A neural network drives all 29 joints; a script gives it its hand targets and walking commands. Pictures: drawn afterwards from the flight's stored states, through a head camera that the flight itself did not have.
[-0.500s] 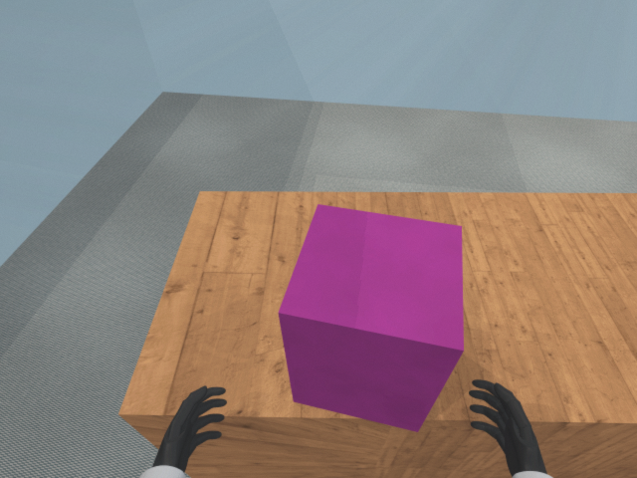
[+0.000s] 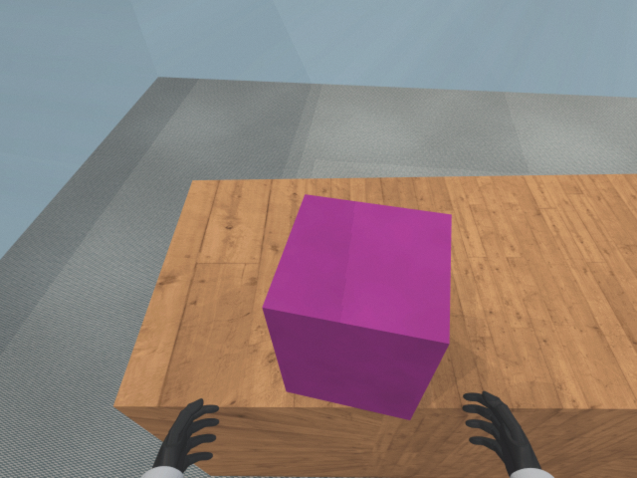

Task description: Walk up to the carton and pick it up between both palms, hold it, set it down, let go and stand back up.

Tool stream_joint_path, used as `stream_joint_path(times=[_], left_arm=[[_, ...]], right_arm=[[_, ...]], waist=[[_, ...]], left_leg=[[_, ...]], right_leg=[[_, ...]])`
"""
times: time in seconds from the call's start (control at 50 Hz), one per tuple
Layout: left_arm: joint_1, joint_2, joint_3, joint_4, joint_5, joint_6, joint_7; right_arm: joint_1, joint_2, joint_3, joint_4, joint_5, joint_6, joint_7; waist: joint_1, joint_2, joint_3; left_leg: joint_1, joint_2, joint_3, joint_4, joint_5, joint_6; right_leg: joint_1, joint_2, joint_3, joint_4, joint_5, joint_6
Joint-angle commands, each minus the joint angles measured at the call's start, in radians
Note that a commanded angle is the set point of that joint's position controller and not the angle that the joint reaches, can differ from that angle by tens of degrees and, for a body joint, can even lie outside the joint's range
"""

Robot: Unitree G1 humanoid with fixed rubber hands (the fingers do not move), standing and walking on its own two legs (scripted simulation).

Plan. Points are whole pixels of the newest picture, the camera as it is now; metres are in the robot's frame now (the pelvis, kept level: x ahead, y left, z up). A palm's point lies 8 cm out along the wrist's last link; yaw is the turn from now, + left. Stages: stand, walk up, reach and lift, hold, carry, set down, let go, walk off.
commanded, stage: let go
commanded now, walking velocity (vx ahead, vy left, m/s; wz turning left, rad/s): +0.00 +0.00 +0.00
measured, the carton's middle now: (360, 312) +0.34 -0.03 -0.02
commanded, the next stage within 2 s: stand in 0.32 s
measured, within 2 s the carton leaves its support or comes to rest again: neither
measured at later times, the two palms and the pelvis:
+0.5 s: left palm out of the picture +0.11 +0.24 -0.08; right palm out of the picture +0.10 -0.28 -0.10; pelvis -0.02 -0.02 -0.01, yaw +1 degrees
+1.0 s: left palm out of the picture +0.05 +0.25 -0.10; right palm out of the picture +0.04 -0.32 -0.11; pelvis -0.04 -0.04 -0.01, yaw +2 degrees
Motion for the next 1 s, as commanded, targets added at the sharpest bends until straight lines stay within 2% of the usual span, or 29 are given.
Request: stream_joint_path(times=[0.0,0.02,0.04,0.08,0.12,0.14,0.2,0.3,0.32,0.34,0.36,0.4,0.42,0.46,0.5,0.54,0.56,0.58,0.64,0.68,0.7,0.72,0.76,0.8,0.82,0.86,0.9,0.94,0.98], left_arm=[[-0.084,0.074,0.039,-0.125,0.036,0.008,0.017],[-0.070,0.082,0.026,-0.123,0.031,0.016,0.017],[-0.086,0.093,0.037,-0.144,0.021,0.007,0.015],[-0.103,0.113,0.046,-0.145,0.018,0.015,0.021],[-0.101,0.079,0.040,-0.105,0.047,0.048,0.029],[-0.076,0.110,0.043,-0.144,0.025,0.019,0.021],[-0.086,0.120,0.054,-0.145,0.008,0.011,0.015],[-0.090,0.133,0.063,-0.109,-0.001,0.026,0.002],[0.064,0.244,0.138,0.011,0.031,-0.035,0.029],[0.082,0.269,0.120,0.028,0.026,-0.061,0.027],[0.016,0.249,0.124,0.019,0.022,-0.074,0.021],[-0.007,0.235,0.116,0.023,0.018,-0.095,0.016],[-0.023,0.255,0.122,0.031,0.026,-0.107,0.017],[0.001,0.244,0.106,0.061,0.016,-0.124,0.002],[-0.016,0.251,0.105,0.073,0.019,-0.121,0.002],[-0.031,0.263,0.111,0.076,0.017,-0.128,-0.002],[0.006,0.266,0.097,0.082,0.010,-0.128,-0.006],[0.006,0.300,0.109,0.100,0.013,-0.132,-0.006],[0.004,0.310,0.103,0.109,0.011,-0.130,-0.002],[-0.019,0.312,0.094,0.104,0.007,-0.130,0.001],[-0.016,0.336,0.101,0.116,0.013,-0.132,0.003],[0.009,0.366,0.106,0.111,0.006,-0.131,0.008],[-0.009,0.361,0.097,0.115,0.008,-0.130,-0.002],[0.006,0.367,0.098,0.127,0.007,-0.125,0.001],[0.016,0.377,0.098,0.122,0.003,-0.128,-0.002],[0.028,0.356,0.092,0.139,0.007,-0.123,-0.008],[-0.023,0.378,0.094,0.123,0.006,-0.122,-0.002],[-0.004,0.372,0.093,0.136,0.000,-0.126,-0.004],[0.022,0.375,0.098,0.126,0.006,-0.127,-0.011]], right_arm=[[-0.068,-0.141,-0.064,-0.013,-0.021,0.002,0.012],[-0.070,-0.107,-0.056,-0.027,-0.012,0.005,0.017],[-0.054,-0.103,-0.064,-0.047,-0.017,-0.004,0.004],[-0.095,-0.114,-0.054,-0.064,-0.013,-0.003,0.012],[-0.092,-0.140,-0.065,0.006,-0.021,0.006,0.012],[-0.050,-0.109,-0.043,-0.071,-0.005,-0.018,0.007],[-0.057,-0.098,-0.036,-0.096,-0.009,-0.030,0.000],[-0.056,-0.063,-0.031,-0.081,-0.019,0.002,0.000],[0.007,-0.301,-0.073,-0.025,-0.046,0.085,-0.013],[0.060,-0.302,-0.084,-0.043,-0.041,0.116,-0.013],[0.055,-0.270,-0.077,-0.042,-0.032,0.135,-0.015],[0.027,-0.272,-0.081,-0.053,-0.040,0.154,-0.012],[0.032,-0.279,-0.086,-0.053,-0.032,0.157,-0.011],[0.021,-0.281,-0.079,-0.056,-0.025,0.161,-0.004],[0.011,-0.286,-0.082,-0.053,-0.020,0.161,-0.001],[0.000,-0.284,-0.080,-0.048,-0.030,0.174,0.005],[0.025,-0.319,-0.090,-0.046,-0.026,0.168,0.007],[0.027,-0.293,-0.083,-0.047,-0.026,0.169,0.006],[0.049,-0.324,-0.085,-0.032,-0.013,0.165,0.014],[0.088,-0.337,-0.087,-0.016,-0.008,0.170,0.011],[0.066,-0.357,-0.091,-0.014,-0.019,0.179,0.013],[0.094,-0.324,-0.080,-0.021,-0.016,0.178,0.016],[0.102,-0.361,-0.086,-0.017,-0.016,0.172,0.012],[0.112,-0.380,-0.088,-0.003,-0.015,0.171,0.013],[0.109,-0.346,-0.074,-0.007,-0.021,0.167,0.017],[0.066,-0.345,-0.067,-0.018,-0.026,0.163,0.011],[0.099,-0.356,-0.071,-0.022,-0.022,0.171,0.009],[0.072,-0.353,-0.064,-0.014,-0.016,0.175,0.009],[0.086,-0.359,-0.064,-0.012,-0.016,0.170,0.012]], waist=[[0.001,0.040,-0.076],[0.012,0.054,-0.093],[-0.012,0.017,-0.096],[0.018,0.018,-0.139],[0.001,0.023,-0.130],[0.012,-0.031,-0.162],[0.008,-0.038,-0.170],[0.007,-0.046,-0.064],[0.064,0.020,-0.166],[0.031,0.003,-0.170],[0.014,-0.043,-0.169],[0.026,-0.001,-0.153],[0.005,-0.050,-0.147],[0.018,-0.031,-0.145],[0.011,-0.077,-0.057],[0.007,-0.009,-0.057],[0.016,-0.008,-0.038],[0.005,-0.067,-0.049],[0.008,-0.051,-0.071],[-0.005,-0.103,-0.050],[0.005,-0.054,-0.049],[0.001,-0.098,-0.045],[-0.015,-0.062,-0.030],[-0.006,-0.037,-0.067],[0.014,-0.097,-0.094],[0.031,-0.049,-0.060],[0.011,-0.059,-0.023],[0.027,-0.070,-0.092],[0.025,0.011,-0.013]], left_leg=[[-0.237,0.029,0.021,-0.103,0.311,-0.074],[-0.233,0.015,0.024,-0.096,0.304,-0.070],[-0.234,0.021,0.027,-0.087,0.294,-0.067],[-0.266,0.012,0.034,-0.084,0.288,-0.059],[-0.250,0.018,0.028,-0.090,0.301,-0.066],[-0.250,0.012,0.027,-0.068,0.339,-0.053],[-0.271,0.000,0.036,-0.065,0.342,-0.047],[-0.301,0.006,0.044,-0.085,0.187,-0.026],[-0.232,0.042,-0.056,-0.006,0.204,0.003],[-0.187,0.058,-0.057,-0.001,0.200,0.005],[-0.169,0.060,-0.071,-0.007,0.154,0.007],[-0.170,0.068,-0.068,0.023,0.114,0.013],[-0.154,0.076,-0.094,0.021,0.088,0.014],[-0.206,0.084,-0.093,0.019,0.071,0.027],[-0.230,0.072,-0.100,-0.003,0.026,0.023],[-0.241,0.077,-0.100,0.008,-0.001,0.031],[-0.238,0.067,-0.094,0.004,-0.010,0.029],[-0.231,0.068,-0.114,0.003,-0.009,0.030],[-0.192,0.051,-0.106,0.046,-0.004,0.018],[-0.196,0.055,-0.107,0.064,-0.040,0.019],[-0.216,0.044,-0.104,0.066,-0.053,0.018],[-0.221,0.036,-0.094,0.062,-0.072,0.014],[-0.198,0.050,-0.109,0.048,-0.063,0.019],[-0.235,0.045,-0.104,0.050,-0.092,0.021],[-0.242,0.054,-0.128,0.028,-0.075,0.026],[-0.270,0.047,-0.116,0.033,-0.094,0.029],[-0.300,0.042,-0.104,0.040,-0.072,0.018],[-0.299,0.064,-0.131,0.018,-0.096,0.030],[-0.318,0.047,-0.112,0.022,-0.093,0.021]], right_leg=[[0.213,0.001,-0.001,0.027,0.143,-0.029],[0.208,-0.008,0.008,0.012,0.144,-0.031],[0.207,-0.009,0.012,0.020,0.151,-0.020],[0.238,-0.014,0.021,0.029,0.163,-0.028],[0.230,-0.007,0.002,0.031,0.166,-0.018],[0.250,-0.014,0.020,0.031,0.234,-0.010],[0.257,-0.030,0.039,0.035,0.276,-0.010],[0.208,-0.048,0.043,0.008,0.138,-0.001],[0.060,-0.122,0.088,0.089,0.178,-0.033],[0.038,-0.129,0.083,0.072,0.206,-0.028],[-0.010,-0.121,0.088,0.071,0.120,-0.020],[-0.071,-0.140,0.114,0.064,0.082,-0.037],[-0.108,-0.132,0.104,0.068,0.036,-0.033],[-0.088,-0.128,0.101,0.076,0.057,-0.035],[-0.155,-0.133,0.101,0.056,-0.009,-0.039],[-0.158,-0.136,0.120,0.054,-0.043,-0.037],[-0.167,-0.127,0.110,0.041,-0.035,-0.035],[-0.159,-0.136,0.117,0.044,-0.073,-0.040],[-0.187,-0.166,0.180,-0.012,-0.153,-0.047],[-0.219,-0.173,0.195,-0.051,-0.253,-0.042],[-0.211,-0.182,0.202,-0.061,-0.276,-0.033],[-0.222,-0.175,0.201,-0.068,-0.332,-0.033],[-0.262,-0.176,0.206,-0.056,-0.366,-0.041],[-0.196,-0.172,0.195,-0.032,-0.322,-0.038],[-0.165,-0.156,0.168,-0.002,-0.298,-0.037],[-0.189,-0.162,0.162,0.003,-0.303,-0.034],[-0.205,-0.167,0.175,-0.011,-0.313,-0.041],[-0.144,-0.166,0.159,0.026,-0.273,-0.041],[-0.188,-0.168,0.171,0.004,-0.295,-0.043]])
